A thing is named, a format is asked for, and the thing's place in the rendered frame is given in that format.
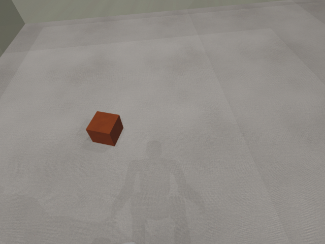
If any carton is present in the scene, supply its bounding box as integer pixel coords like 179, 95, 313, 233
86, 111, 123, 146

